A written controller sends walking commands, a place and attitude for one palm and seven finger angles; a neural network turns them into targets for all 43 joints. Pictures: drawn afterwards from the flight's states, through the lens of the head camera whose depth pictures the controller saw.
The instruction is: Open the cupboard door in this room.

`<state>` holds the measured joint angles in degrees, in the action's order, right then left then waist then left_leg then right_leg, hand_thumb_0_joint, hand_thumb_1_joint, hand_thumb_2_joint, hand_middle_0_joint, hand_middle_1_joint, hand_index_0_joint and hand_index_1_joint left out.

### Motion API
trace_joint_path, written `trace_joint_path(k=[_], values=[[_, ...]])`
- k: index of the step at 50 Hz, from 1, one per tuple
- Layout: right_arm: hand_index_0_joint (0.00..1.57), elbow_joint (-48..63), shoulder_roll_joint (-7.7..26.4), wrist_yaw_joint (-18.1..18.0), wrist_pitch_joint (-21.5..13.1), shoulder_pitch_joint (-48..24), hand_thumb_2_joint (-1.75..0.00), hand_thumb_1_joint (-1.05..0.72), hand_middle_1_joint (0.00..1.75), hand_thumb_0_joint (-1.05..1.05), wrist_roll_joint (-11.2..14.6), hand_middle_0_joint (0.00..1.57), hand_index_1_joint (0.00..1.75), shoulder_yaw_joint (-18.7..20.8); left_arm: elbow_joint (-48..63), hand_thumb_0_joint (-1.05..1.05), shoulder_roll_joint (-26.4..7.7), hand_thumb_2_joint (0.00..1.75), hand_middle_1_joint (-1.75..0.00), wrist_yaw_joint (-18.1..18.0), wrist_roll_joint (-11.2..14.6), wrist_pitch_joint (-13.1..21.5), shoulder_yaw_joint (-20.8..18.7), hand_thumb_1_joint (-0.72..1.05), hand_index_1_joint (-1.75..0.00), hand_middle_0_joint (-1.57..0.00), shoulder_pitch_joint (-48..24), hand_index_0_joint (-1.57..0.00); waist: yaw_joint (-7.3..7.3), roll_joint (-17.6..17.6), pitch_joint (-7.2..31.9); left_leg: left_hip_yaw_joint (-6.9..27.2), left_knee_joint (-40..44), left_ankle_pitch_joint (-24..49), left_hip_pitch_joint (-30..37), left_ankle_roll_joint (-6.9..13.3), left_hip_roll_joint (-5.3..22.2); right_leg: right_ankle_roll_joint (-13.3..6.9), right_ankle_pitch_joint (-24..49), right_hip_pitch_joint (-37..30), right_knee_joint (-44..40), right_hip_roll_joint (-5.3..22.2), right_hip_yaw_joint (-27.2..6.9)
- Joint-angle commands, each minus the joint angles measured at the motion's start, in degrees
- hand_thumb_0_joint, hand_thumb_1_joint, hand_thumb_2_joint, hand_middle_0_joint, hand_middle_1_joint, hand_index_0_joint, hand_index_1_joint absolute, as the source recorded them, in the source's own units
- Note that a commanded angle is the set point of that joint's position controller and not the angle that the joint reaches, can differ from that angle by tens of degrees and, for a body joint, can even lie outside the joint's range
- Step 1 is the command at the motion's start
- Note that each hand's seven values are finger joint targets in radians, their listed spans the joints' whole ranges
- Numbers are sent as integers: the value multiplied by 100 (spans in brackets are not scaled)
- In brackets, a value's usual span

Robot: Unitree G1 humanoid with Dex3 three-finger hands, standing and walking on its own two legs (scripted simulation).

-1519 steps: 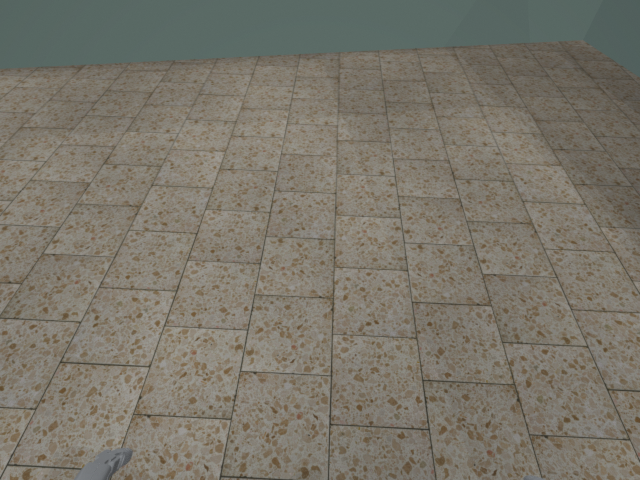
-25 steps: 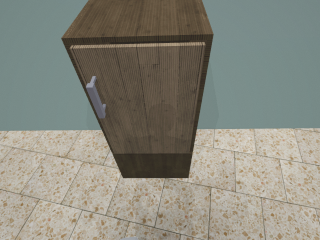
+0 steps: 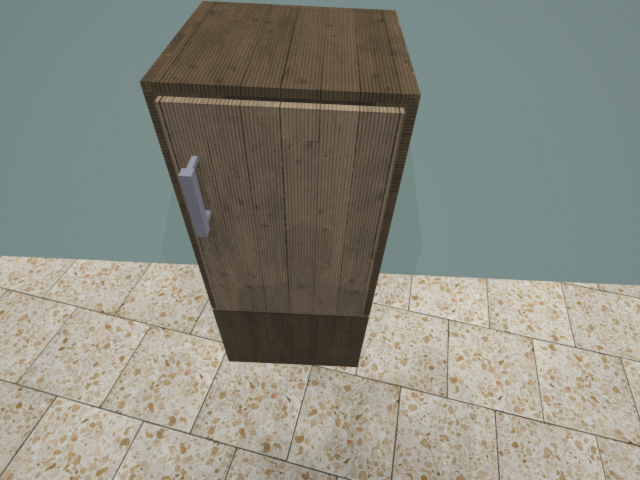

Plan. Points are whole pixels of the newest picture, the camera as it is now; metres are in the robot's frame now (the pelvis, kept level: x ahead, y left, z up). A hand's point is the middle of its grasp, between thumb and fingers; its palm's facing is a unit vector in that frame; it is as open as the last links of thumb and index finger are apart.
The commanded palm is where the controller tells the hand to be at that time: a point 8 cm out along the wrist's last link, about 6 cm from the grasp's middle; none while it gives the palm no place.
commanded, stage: look again from close up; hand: left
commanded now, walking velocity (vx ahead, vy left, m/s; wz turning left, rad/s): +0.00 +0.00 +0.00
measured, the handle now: (198, 197) +0.56 +0.27 +0.01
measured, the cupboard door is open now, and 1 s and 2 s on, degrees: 0 0 0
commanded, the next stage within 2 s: raise the hand with hooked fingers in 0.46 s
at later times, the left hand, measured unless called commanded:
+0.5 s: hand out of the picture +0.01 +0.19 -0.17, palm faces +0.01 -0.98 -0.20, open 7.3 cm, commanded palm none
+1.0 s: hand (188, 448) +0.17 +0.18 -0.06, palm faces +0.05 -1.00 +0.01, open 8.6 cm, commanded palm +0.15 +0.25 -0.05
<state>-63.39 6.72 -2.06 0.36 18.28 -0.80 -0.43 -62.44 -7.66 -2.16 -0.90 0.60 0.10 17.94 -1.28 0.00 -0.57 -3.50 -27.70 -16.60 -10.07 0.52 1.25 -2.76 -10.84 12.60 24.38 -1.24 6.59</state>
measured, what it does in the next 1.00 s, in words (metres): lowers itself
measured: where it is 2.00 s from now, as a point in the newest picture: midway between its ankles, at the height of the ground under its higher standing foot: outside the picture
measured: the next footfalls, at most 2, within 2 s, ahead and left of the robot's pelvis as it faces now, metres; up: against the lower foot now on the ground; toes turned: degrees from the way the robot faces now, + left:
none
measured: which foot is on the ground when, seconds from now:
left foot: down 0.00-1.00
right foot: down 0.00-1.00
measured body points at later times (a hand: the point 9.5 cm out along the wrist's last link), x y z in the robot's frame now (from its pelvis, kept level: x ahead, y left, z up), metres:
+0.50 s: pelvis +0.01 +0.02 +0.00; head +0.02 +0.00 +0.45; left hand +0.01 +0.24 -0.15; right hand -0.01 -0.18 -0.17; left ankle -0.02 +0.10 -0.74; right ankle +0.03 -0.09 -0.74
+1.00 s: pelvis +0.00 -0.01 -0.07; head +0.05 +0.01 +0.38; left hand +0.16 +0.24 -0.06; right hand +0.26 -0.26 -0.08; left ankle -0.02 +0.11 -0.74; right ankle +0.03 -0.09 -0.74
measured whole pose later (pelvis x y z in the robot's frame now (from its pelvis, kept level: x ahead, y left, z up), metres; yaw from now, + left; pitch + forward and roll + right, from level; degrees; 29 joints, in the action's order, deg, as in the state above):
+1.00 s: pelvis +0.00 -0.01 -0.07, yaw +0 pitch +13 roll +1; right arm -26.5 16.9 0.5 -13.2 6.1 0.2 5.3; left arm -7.4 -10.4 18.9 13.6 28.1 -10.1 28.2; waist -1.4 4.7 7.6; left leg -3.4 -58.8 -31.0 -40.5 0.3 0.8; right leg -4.0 -27.0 45.2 59.3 1.5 6.1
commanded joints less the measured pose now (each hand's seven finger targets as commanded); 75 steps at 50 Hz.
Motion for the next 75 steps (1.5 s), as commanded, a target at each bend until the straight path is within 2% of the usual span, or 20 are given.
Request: trace_joint_path(k=[1,4,9,27,28,29,30,31,32,33,35,39,41,45,52,57,62,66,70,75], values=[[20,459,369,117,-30,545,-90,-90,30,0,-29,20,30,89,281,0,-938,90,-30,-60,-27,160,-100,90,-30,-20,103,-20,379,-62,-456,256,-255,-371,-234,64,185,-297,-2164,1010,-963,1163,-1469],[20,483,477,122,-69,811,-90,-90,30,0,-51,20,30,99,315,0,-672,90,-30,-28,0,128,-86,90,-30,-20,1,-20,423,424,-300,483,169,-394,-309,196,253,-160,-2068,965,-640,887,-1169],[20,578,651,76,-201,420,-90,-90,30,0,-53,20,30,52,157,0,-388,90,-30,41,2,83,-31,90,-30,-20,338,-20,89,-294,-714,1061,1331,-1161,-1383,354,588,-27,-731,63,129,517,-739],[20,3,524,-18,-317,516,-90,-90,30,0,-9,20,30,-44,-106,0,-390,90,-30,-1,41,149,-7,90,-30,-20,243,-20,136,-20,-287,554,905,1279,-145,245,490,-1,764,-254,49,763,-859],[20,402,863,48,-277,-136,-90,-90,30,0,104,20,30,64,-320,0,-668,90,-30,-230,4,159,-33,90,-30,-20,717,-20,-130,1034,-364,372,-59,1368,-576,99,697,135,2113,-192,27,963,-941],[20,2553,1896,-194,-1124,-161,-90,-90,30,0,347,20,30,197,8501,0,-1868,89,-32,-156,1107,1388,-525,88,-32,-20,-3737,-20,671,-353,2379,448,449,1573,616,123,-82,92,1335,-482,396,376,-819],[20,2237,1365,-368,-1642,-771,-90,-90,30,0,277,20,30,5,7108,0,-1410,88,-33,-386,659,1011,-437,85,-33,-20,-1567,-20,149,-1229,2105,324,588,2216,714,53,49,-69,397,-401,546,201,-726],[20,1877,1400,-366,-1824,-647,-90,-90,30,0,325,20,30,152,6581,0,-1011,87,-34,-673,805,719,-207,83,-34,-21,-1344,-21,350,-1274,1421,330,636,1795,298,-145,76,1,-180,91,643,184,-524],[20,1763,1090,-298,-1804,-434,-90,-90,30,0,341,20,30,155,5299,0,125,86,-36,-654,778,161,314,81,-36,-21,416,-21,291,-765,684,467,621,1390,-148,-108,122,63,-312,463,573,221,-334],[20,2222,1315,-289,-1859,-595,-90,-90,30,0,412,20,30,137,6416,0,52,85,-37,-516,1039,280,374,78,-37,-21,-282,-21,314,-459,13,635,511,1007,-572,-48,92,80,-180,559,472,243,-277],[20,2542,1528,-284,-2049,-644,-90,-90,30,0,232,20,30,273,6497,0,-437,83,-40,-343,924,797,-118,74,-40,-21,-184,-21,443,437,57,613,-36,783,-866,49,-70,99,-309,935,425,200,-212],[20,3190,1414,1,-2032,-807,-90,-90,30,0,102,20,30,512,5067,0,13,79,-47,681,1225,2031,-637,64,-47,-22,2053,-22,-168,1906,429,416,-1186,751,-2284,-19,-242,124,-103,1447,1482,162,-163],[20,3458,1458,232,-1902,-956,-90,-90,30,0,116,20,30,643,4962,0,-365,77,-50,1455,1532,2761,-1304,60,-50,-22,2766,-22,-500,1186,878,284,-1665,988,-2670,-175,-371,54,948,1154,2125,248,-359],[20,4170,1453,368,-1616,-1371,-90,-90,30,0,105,20,30,640,5888,0,-1011,73,-55,2235,1575,3302,-1722,50,-55,-23,2160,-23,-521,-91,1559,17,-2367,891,-3330,-107,-498,6,1237,1394,2828,326,-695],[20,4255,1323,109,-1485,-704,-90,-90,30,0,53,20,30,568,8401,0,-1246,66,-66,1732,1798,3745,-1739,34,-66,-24,-270,-24,265,-573,2369,432,-3257,561,-3298,66,-172,119,421,2256,3024,181,-1080],[20,3899,1538,-45,-1725,-711,-90,-90,30,0,152,20,30,351,7886,0,-1206,61,-74,2408,1777,3663,-962,22,-74,-25,-932,-25,715,-593,1970,568,-3509,-31,-3552,167,-37,98,-696,2989,2936,94,-911],[20,4123,1550,-180,-1577,-899,-90,-90,30,0,387,20,30,257,6443,0,-1844,56,-81,2842,2066,2052,-1945,11,-81,-26,-164,-26,127,119,2311,490,-3049,-305,-4058,158,-193,226,-1508,1786,2303,249,-1175],[20,4376,1310,-150,-1457,-1139,-90,-90,30,0,380,20,30,206,6756,0,-2002,52,-87,2317,2466,1411,-2702,1,-87,-26,222,-26,-313,307,2623,546,-2657,120,-3782,74,-208,246,-1043,991,2179,331,-1121],[20,4153,1244,-82,-1529,-862,-90,-90,30,0,291,20,30,253,7025,0,-1748,48,-93,1630,2236,2032,-2587,-8,-93,-27,-61,-27,-82,126,1864,488,-2389,6,-3747,47,-156,220,-1218,1615,2159,247,-877],[20,3988,1569,-99,-1724,-532,-90,-90,30,0,295,20,30,276,6327,0,-1706,43,-100,1951,1868,2701,-1969,-20,-100,-28,-800,-28,334,-46,1387,498,-2367,-789,-3735,113,-163,183,-2301,2447,2059,233,-848]])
